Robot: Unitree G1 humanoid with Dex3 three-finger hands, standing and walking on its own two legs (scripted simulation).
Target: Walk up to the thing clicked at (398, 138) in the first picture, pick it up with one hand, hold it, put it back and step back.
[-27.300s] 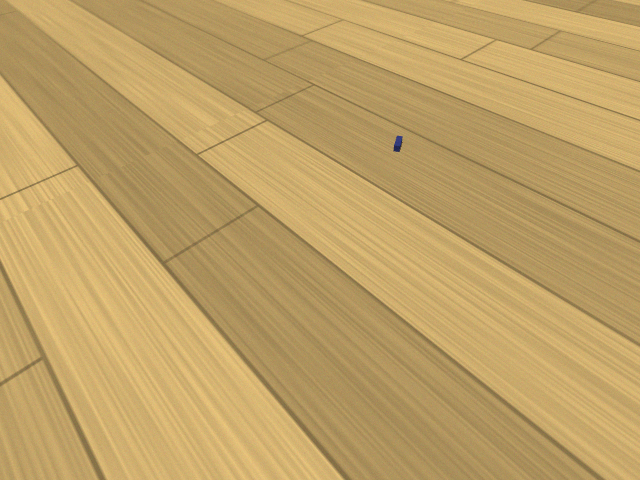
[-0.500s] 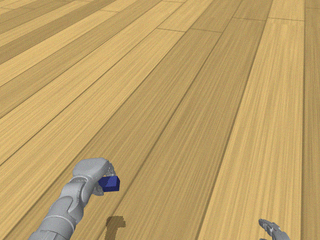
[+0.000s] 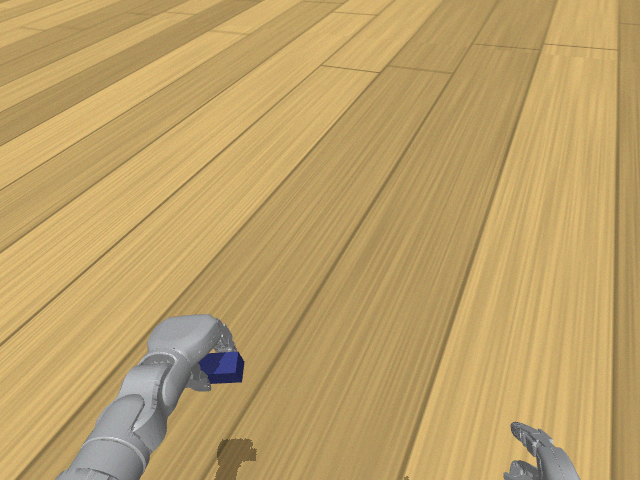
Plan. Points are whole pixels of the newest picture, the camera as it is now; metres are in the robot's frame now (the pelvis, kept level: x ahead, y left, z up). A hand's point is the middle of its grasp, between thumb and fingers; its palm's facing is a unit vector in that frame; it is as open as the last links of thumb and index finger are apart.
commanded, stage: hold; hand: left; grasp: from above
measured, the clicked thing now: (208, 368) +0.30 +0.21 -0.06
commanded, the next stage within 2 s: crouch in 0.56 s
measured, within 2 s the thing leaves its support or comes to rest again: neither
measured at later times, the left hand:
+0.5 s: hand (199, 359) +0.30 +0.21 -0.03, palm faces -0.44 -0.05 -0.90, open 6.2 cm
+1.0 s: hand (212, 381) +0.30 +0.21 -0.09, palm faces -0.47 -0.03 -0.88, open 6.2 cm
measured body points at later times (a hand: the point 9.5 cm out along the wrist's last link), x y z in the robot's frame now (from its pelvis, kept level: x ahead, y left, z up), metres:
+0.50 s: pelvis +0.01 +0.00 +0.00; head +0.02 -0.02 +0.45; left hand +0.32 +0.21 +0.02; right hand +0.16 -0.25 -0.11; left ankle +0.02 +0.13 -0.73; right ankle +0.03 -0.14 -0.73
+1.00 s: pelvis +0.01 +0.00 -0.01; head +0.04 -0.01 +0.44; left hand +0.32 +0.21 -0.04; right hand +0.15 -0.26 -0.12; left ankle +0.02 +0.13 -0.73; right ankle +0.03 -0.14 -0.73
